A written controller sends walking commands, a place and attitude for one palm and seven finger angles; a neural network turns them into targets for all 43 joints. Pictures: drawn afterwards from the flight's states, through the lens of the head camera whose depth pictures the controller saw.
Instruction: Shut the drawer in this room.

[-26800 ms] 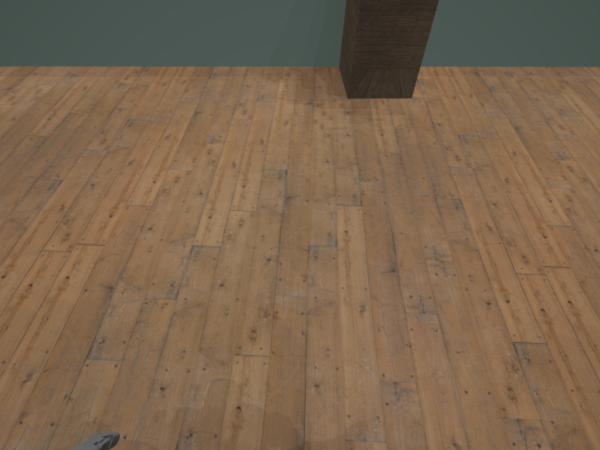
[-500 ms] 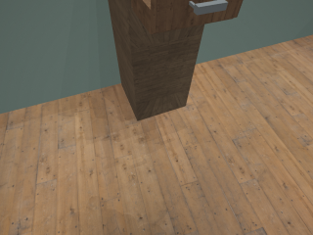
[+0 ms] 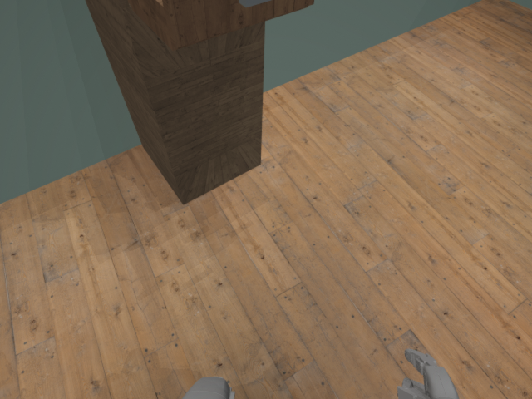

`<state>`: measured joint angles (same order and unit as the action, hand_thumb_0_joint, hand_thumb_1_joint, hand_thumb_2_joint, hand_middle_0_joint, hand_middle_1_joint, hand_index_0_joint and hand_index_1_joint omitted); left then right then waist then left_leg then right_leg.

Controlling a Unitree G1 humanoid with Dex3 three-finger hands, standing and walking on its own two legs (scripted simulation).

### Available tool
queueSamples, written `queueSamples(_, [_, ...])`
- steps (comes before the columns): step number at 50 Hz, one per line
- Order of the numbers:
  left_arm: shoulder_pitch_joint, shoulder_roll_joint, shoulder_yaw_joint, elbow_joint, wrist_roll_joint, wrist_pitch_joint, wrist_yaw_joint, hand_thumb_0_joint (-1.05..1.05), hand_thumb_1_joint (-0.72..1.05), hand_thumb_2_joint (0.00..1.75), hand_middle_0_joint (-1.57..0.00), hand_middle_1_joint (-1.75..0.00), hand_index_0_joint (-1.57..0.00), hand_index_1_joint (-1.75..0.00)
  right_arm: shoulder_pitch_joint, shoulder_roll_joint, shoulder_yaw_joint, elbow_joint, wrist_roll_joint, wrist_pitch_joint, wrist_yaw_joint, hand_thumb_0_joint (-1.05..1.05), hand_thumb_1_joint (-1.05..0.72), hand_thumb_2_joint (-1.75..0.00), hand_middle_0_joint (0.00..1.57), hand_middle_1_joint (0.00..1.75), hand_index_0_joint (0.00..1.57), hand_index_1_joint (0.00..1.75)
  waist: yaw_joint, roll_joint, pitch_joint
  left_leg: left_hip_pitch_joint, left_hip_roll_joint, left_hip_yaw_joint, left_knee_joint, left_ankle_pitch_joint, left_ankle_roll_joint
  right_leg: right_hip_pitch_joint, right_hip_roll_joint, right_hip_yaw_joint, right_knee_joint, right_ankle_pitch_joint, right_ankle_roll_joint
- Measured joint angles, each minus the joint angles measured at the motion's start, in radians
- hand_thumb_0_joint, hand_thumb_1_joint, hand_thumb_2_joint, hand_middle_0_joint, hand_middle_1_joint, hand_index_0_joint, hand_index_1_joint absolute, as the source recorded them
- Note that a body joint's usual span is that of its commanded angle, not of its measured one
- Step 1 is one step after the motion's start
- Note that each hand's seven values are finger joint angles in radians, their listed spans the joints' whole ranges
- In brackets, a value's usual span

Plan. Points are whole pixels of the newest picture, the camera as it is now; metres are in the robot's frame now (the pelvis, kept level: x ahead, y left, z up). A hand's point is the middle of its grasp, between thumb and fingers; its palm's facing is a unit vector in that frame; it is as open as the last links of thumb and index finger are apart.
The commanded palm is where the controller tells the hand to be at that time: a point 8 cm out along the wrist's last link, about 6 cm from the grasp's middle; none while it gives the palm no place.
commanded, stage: walk to a spot facing it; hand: left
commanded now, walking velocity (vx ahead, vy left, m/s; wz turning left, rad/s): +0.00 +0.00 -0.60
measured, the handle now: out of the picture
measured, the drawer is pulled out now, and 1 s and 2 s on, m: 0.24 0.24 0.24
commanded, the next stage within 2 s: none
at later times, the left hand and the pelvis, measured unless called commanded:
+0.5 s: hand (158, 374) +0.16 +0.20 -0.16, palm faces -0.33 -0.92 -0.20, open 7.4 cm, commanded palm none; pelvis -0.02 +0.04 +0.01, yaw -19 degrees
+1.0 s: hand (185, 375) +0.16 +0.16 -0.17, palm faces -0.49 -0.85 -0.20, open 7.4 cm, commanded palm none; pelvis +0.08 -0.02 +0.00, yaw -34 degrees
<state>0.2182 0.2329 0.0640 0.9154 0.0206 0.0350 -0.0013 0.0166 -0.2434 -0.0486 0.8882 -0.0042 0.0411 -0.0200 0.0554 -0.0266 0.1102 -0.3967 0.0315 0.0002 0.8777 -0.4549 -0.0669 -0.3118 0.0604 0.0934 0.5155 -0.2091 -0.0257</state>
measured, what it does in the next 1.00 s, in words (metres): steps on the spot, turning right: left foot, then right foot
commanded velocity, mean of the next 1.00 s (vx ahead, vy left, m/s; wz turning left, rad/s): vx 0.19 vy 0.00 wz -0.56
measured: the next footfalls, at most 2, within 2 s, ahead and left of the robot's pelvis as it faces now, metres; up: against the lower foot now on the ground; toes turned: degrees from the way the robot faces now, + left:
left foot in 0.08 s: +0.04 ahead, +0.13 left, +0.00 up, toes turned -2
right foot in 0.60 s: -0.04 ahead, -0.10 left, +0.00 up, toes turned -30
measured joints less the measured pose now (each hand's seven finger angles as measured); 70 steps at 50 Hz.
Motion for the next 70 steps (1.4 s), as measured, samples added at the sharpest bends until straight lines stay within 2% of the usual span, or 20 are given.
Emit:
queueSamples(3, [-0.003, 0.022, 0.004, -0.004, -0.002, 0.013, -0.002, 0.00, 0.90, 0.90, -0.20, -0.30, -0.20, -0.30, 0.009, 0.004, 0.008, -0.019, 0.005, -0.014, -0.001, 0.01, -0.91, -0.90, 0.20, 0.30, 0.20, 0.29, -0.002, -0.019, -0.008, 0.079, -0.016, 0.006, -0.195, 0.058, 0.011, -0.026, 0.008, 0.035, 0.025, -0.001, 0.026])
queueSamples(5, [-0.010, 0.040, 0.010, -0.004, -0.008, 0.026, -0.006, 0.00, 0.90, 0.90, -0.20, -0.30, -0.20, -0.30, 0.030, 0.009, 0.013, -0.030, 0.001, -0.033, -0.002, 0.01, -0.91, -0.90, 0.20, 0.30, 0.20, 0.29, -0.011, -0.032, -0.013, 0.115, -0.018, 0.017, -0.290, 0.108, 0.052, -0.068, 0.016, 0.050, 0.107, -0.079, 0.039])
queueSamples(8, [-0.030, 0.059, 0.022, -0.001, 0.000, 0.040, -0.016, 0.00, 0.91, 0.90, -0.20, -0.30, -0.20, -0.30, 0.074, 0.022, 0.026, -0.033, -0.009, -0.032, 0.002, 0.01, -0.91, -0.90, 0.20, 0.30, 0.20, 0.29, -0.012, -0.037, 0.002, 0.130, 0.001, 0.051, -0.288, 0.133, 0.094, -0.162, 0.016, 0.002, 0.410, -0.245, 0.063])
queueSamples(10, [-0.032, 0.068, 0.030, -0.006, 0.002, 0.039, -0.025, 0.00, 0.91, 0.90, -0.20, -0.30, -0.20, -0.30, 0.108, 0.030, 0.030, -0.024, -0.014, -0.027, 0.003, 0.01, -0.90, -0.90, 0.20, 0.30, 0.20, 0.29, -0.014, -0.033, 0.003, 0.157, 0.016, 0.073, -0.327, 0.152, 0.101, -0.205, -0.004, -0.033, 0.578, -0.227, 0.079])
queueSamples(13, [-0.031, 0.073, 0.034, -0.010, 0.001, 0.038, -0.033, 0.00, 0.91, 0.90, -0.20, -0.30, -0.20, -0.30, 0.157, 0.038, 0.029, -0.009, -0.013, -0.028, 0.002, 0.01, -0.90, -0.90, 0.20, 0.30, 0.20, 0.29, -0.021, -0.026, -0.002, 0.185, 0.032, 0.108, -0.377, 0.173, 0.105, -0.221, -0.046, -0.059, 0.685, -0.184, 0.099])
queueSamples(22, [-0.082, 0.051, 0.021, 0.008, -0.005, 0.056, -0.034, 0.00, 0.91, 0.90, -0.19, -0.30, -0.20, -0.30, 0.262, 0.048, 0.010, 0.040, -0.014, -0.038, 0.005, 0.01, -0.90, -0.90, 0.20, 0.30, 0.20, 0.29, -0.069, -0.004, 0.003, 0.209, 0.079, 0.225, -0.395, 0.167, 0.098, -0.122, -0.117, -0.107, 0.491, -0.230, 0.113])
queueSamples(27, [-0.131, 0.022, 0.006, -0.002, -0.007, 0.047, -0.038, 0.00, 0.91, 0.90, -0.19, -0.30, -0.20, -0.30, 0.292, 0.026, -0.006, 0.072, -0.021, -0.033, 0.012, 0.01, -0.90, -0.90, 0.20, 0.30, 0.20, 0.29, -0.101, 0.020, 0.004, 0.197, 0.119, 0.294, -0.335, 0.130, 0.072, -0.033, -0.108, -0.159, 0.285, -0.263, 0.081])
queueSamples(30, [-0.140, 0.006, -0.006, -0.019, -0.005, 0.023, -0.042, 0.00, 0.91, 0.90, -0.19, -0.30, -0.20, -0.30, 0.325, 0.004, -0.010, 0.085, -0.018, -0.030, 0.018, 0.01, -0.90, -0.90, 0.20, 0.30, 0.20, 0.29, -0.109, 0.040, -0.021, 0.170, 0.155, 0.326, -0.241, 0.076, 0.043, 0.068, -0.091, -0.194, 0.069, -0.182, 0.040])
queueSamples(33, [-0.131, -0.017, -0.020, -0.028, -0.014, -0.011, -0.025, 0.00, 0.91, 0.90, -0.20, -0.30, -0.20, -0.30, 0.314, -0.014, -0.009, 0.104, -0.013, 0.013, 0.021, 0.01, -0.90, -0.90, 0.20, 0.30, 0.20, 0.29, -0.113, 0.069, -0.020, 0.061, 0.142, 0.190, 0.043, -0.080, 0.014, 0.071, -0.063, -0.187, 0.095, -0.145, -0.004])
queueSamples(35, [-0.095, -0.026, -0.024, -0.029, -0.017, -0.024, -0.017, 0.00, 0.91, 0.90, -0.20, -0.30, -0.20, -0.30, 0.290, -0.015, -0.011, 0.107, -0.016, 0.026, 0.028, 0.01, -0.91, -0.90, 0.20, 0.30, 0.20, 0.29, -0.101, 0.063, -0.027, -0.011, 0.114, 0.124, 0.179, -0.038, 0.006, 0.098, -0.052, -0.158, 0.063, -0.143, -0.010])
queueSamples(37, [-0.057, -0.031, -0.027, -0.017, -0.014, -0.031, -0.014, 0.00, 0.91, 0.90, -0.20, -0.30, -0.20, -0.30, 0.265, -0.013, -0.013, 0.093, -0.021, 0.015, 0.037, 0.01, -0.91, -0.90, 0.20, 0.30, 0.20, 0.29, -0.095, 0.057, -0.033, -0.064, 0.105, 0.094, 0.212, 0.037, -0.006, 0.135, -0.044, -0.131, 0.006, -0.122, -0.010])
queueSamples(45, [0.082, -0.036, -0.027, 0.057, -0.007, -0.066, -0.016, 0.00, 0.90, 0.90, -0.20, -0.30, -0.20, -0.30, 0.154, -0.004, -0.013, 0.023, -0.021, -0.026, 0.051, 0.01, -0.91, -0.90, 0.20, 0.30, 0.20, 0.29, -0.050, 0.040, -0.038, -0.175, 0.095, 0.049, 0.084, 0.181, -0.025, 0.238, -0.028, -0.055, -0.119, -0.104, -0.006])
queueSamples(51, [0.157, -0.019, -0.016, 0.111, -0.003, -0.060, -0.008, 0.00, 0.90, 0.90, -0.20, -0.30, -0.20, -0.30, 0.076, 0.008, 0.001, -0.012, -0.015, -0.055, 0.052, 0.01, -0.91, -0.90, 0.20, 0.30, 0.20, 0.29, 0.001, 0.010, -0.028, -0.082, 0.046, 0.064, -0.190, 0.193, 0.002, 0.286, -0.040, -0.001, -0.088, -0.186, 0.028])
queueSamples(52, [0.172, -0.016, -0.013, 0.119, -0.004, -0.057, -0.009, 0.00, 0.90, 0.90, -0.20, -0.30, -0.20, -0.30, 0.071, 0.008, 0.008, -0.023, -0.015, -0.070, 0.049, 0.01, -0.91, -0.90, 0.20, 0.30, 0.20, 0.29, 0.005, 0.007, -0.031, -0.036, 0.039, 0.070, -0.259, 0.209, 0.009, 0.274, -0.040, 0.014, -0.035, -0.220, 0.031])
queueSamples(53, [0.179, -0.015, -0.009, 0.128, -0.009, -0.051, -0.011, 0.00, 0.90, 0.90, -0.20, -0.30, -0.20, -0.30, 0.066, 0.006, 0.012, -0.033, -0.021, -0.088, 0.044, 0.01, -0.91, -0.90, 0.20, 0.30, 0.20, 0.29, 0.004, 0.012, -0.031, -0.025, 0.045, 0.077, -0.271, 0.280, 0.045, 0.232, -0.032, 0.011, 0.076, -0.250, 0.025])
queueSamples(55, [0.162, -0.001, -0.001, 0.146, -0.013, -0.035, -0.014, 0.00, 0.91, 0.90, -0.20, -0.30, -0.20, -0.30, 0.063, 0.022, 0.021, -0.039, -0.023, -0.108, 0.035, 0.01, -0.91, -0.90, 0.20, 0.30, 0.20, 0.29, 0.006, -0.006, -0.014, -0.014, 0.052, 0.113, -0.200, 0.239, 0.086, 0.112, -0.031, -0.002, 0.388, -0.298, 0.009])
queueSamples(57, [0.137, 0.011, 0.006, 0.152, -0.007, -0.023, -0.021, 0.01, 0.91, 0.90, -0.20, -0.30, -0.20, -0.30, 0.088, 0.040, 0.028, -0.034, -0.023, -0.109, 0.031, 0.00, -0.91, -0.90, 0.20, 0.30, 0.20, 0.29, 0.000, -0.017, -0.016, 0.034, 0.056, 0.143, -0.209, 0.186, 0.096, -0.006, -0.048, -0.050, 0.614, -0.264, 0.003])
queueSamples(59, [0.103, 0.019, 0.013, 0.136, 0.000, -0.017, -0.030, 0.01, 0.91, 0.90, -0.20, -0.30, -0.20, -0.30, 0.130, 0.057, 0.029, -0.013, -0.024, -0.108, 0.024, 0.00, -0.91, -0.90, 0.20, 0.30, 0.20, 0.29, -0.008, -0.021, -0.024, 0.092, 0.054, 0.163, -0.270, 0.188, 0.090, -0.101, -0.078, -0.097, 0.711, -0.192, 0.007])
queueSamples(65, [0.006, 0.008, 0.025, 0.055, 0.006, -0.011, -0.039, 0.00, 0.91, 0.90, -0.19, -0.30, -0.19, -0.30, 0.270, 0.079, 0.015, 0.084, -0.018, -0.104, 0.014, 0.00, -0.91, -0.90, 0.20, 0.30, 0.20, 0.29, -0.029, -0.011, -0.053, 0.234, 0.042, 0.225, -0.442, 0.207, 0.092, -0.289, -0.148, -0.128, 0.679, -0.016, 0.038])
queueSamples(70, [-0.073, -0.010, 0.021, 0.025, 0.010, -0.006, -0.042, 0.00, 0.91, 0.90, -0.19, -0.30, -0.19, -0.30, 0.363, 0.075, -0.002, 0.142, -0.019, -0.105, 0.016, 0.01, -0.91, -0.90, 0.20, 0.30, 0.20, 0.29, -0.071, 0.002, -0.047, 0.321, 0.044, 0.275, -0.507, 0.180, 0.073, -0.312, -0.184, -0.142, 0.470, 0.044, 0.054])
